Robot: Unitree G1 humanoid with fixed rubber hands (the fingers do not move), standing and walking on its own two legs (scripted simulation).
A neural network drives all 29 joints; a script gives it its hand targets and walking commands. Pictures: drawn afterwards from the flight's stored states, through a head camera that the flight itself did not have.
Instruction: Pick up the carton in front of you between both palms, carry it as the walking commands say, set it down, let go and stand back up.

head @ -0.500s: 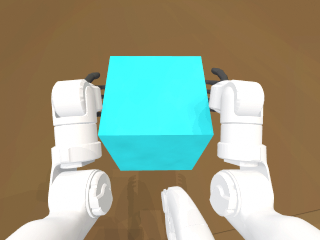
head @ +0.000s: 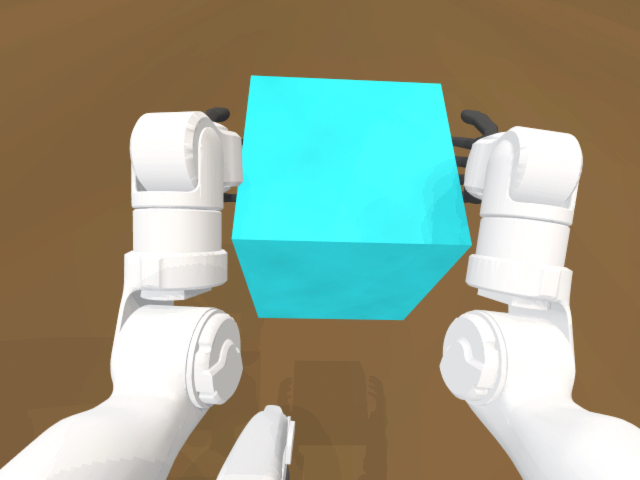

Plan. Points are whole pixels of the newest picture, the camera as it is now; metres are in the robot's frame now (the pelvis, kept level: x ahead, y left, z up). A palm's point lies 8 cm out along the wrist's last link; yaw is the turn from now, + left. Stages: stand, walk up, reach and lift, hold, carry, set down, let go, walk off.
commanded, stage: carry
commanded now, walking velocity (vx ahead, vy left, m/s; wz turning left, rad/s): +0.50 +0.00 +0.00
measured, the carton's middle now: (338, 215) +0.42 +0.04 +0.09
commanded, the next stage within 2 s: none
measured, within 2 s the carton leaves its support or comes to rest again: neither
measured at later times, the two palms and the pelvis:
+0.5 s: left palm (287, 73) +0.65 +0.14 +0.14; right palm (476, 89) +0.64 -0.14 +0.16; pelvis +0.27 +0.02 +0.02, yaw -3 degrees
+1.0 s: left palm (298, 39) +0.85 +0.16 +0.10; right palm (447, 47) +0.85 -0.13 +0.11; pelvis +0.55 +0.02 +0.02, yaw -3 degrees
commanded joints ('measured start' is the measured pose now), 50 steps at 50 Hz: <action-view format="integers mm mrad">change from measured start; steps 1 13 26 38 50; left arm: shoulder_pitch -796 -715 -660 -337 135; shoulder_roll -1116 -1073 -1175 -1190 -1168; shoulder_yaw -365 -248 -466 -599 -836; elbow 24 111 -116 -422 -522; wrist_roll -443 -362 -430 -337 -374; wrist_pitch -37 -136 -191 -204 -214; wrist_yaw -523 -519 -498 -518 -587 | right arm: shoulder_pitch -708 -733 -533 -270 262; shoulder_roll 1011 1158 1250 1352 1304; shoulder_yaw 434 399 520 731 888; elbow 88 160 80 -217 -346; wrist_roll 406 525 507 494 433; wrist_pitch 34 -69 -109 -135 -159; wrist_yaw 241 305 286 275 329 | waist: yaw -55 -176 -137 -106 -150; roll -131 42 84 -198 157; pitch -607 -523 -641 -616 -579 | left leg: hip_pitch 233 905 722 296 1083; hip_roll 15 289 129 -32 263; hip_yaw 34 -392 96 119 -30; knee -353 -829 -575 -609 -753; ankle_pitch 125 231 423 62 984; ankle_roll -14 134 -26 -104 38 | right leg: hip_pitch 317 -406 394 654 -73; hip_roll -224 -79 -89 -282 -63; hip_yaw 242 178 31 137 49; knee -192 538 -285 -289 -125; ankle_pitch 294 -129 236 522 -146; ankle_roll -145 41 27 -47 121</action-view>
